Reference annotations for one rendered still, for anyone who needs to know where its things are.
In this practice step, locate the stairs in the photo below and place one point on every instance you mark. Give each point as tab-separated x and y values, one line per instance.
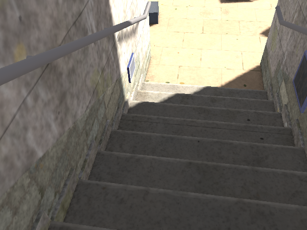
194	157

